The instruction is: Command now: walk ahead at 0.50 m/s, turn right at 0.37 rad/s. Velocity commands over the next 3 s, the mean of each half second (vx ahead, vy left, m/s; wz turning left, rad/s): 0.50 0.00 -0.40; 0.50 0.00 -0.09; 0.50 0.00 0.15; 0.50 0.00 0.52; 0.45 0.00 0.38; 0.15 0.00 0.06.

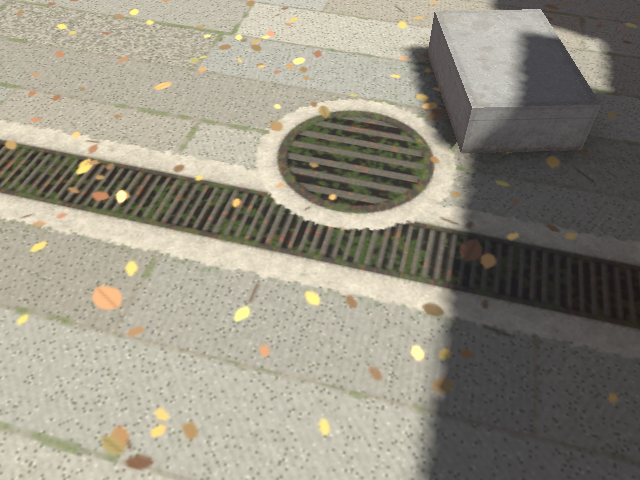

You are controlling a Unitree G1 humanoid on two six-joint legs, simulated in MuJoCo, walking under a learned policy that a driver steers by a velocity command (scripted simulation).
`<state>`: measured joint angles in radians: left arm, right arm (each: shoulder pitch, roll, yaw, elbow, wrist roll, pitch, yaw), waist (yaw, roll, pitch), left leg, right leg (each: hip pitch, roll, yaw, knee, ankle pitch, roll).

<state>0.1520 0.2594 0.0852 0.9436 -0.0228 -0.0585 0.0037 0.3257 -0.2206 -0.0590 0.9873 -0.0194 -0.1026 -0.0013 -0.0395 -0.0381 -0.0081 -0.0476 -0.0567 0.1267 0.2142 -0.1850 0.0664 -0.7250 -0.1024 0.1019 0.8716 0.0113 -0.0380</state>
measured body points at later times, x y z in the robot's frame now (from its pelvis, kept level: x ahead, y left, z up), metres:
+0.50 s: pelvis +0.28 -0.08 +0.00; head +0.30 -0.10 +0.45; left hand +0.40 +0.16 -0.13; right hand +0.37 -0.38 -0.11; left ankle +0.40 +0.08 -0.67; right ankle +0.26 -0.14 -0.75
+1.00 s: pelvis +0.58 -0.08 +0.00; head +0.60 -0.07 +0.45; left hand +0.75 +0.16 -0.13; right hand +0.57 -0.35 -0.13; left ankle +0.62 +0.00 -0.75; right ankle +0.57 -0.25 -0.67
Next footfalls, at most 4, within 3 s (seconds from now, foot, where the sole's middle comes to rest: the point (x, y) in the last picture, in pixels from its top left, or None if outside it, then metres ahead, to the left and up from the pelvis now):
0.26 right None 0.30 -0.15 -0.78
0.78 left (321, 421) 0.66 -0.01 -0.78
1.32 right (444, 332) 0.88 -0.32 -0.78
1.86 left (341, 242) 1.18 -0.09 -0.78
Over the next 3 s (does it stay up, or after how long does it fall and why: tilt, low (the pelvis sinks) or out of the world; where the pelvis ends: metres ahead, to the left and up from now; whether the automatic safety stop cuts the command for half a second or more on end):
stays up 1.49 -0.10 -0.02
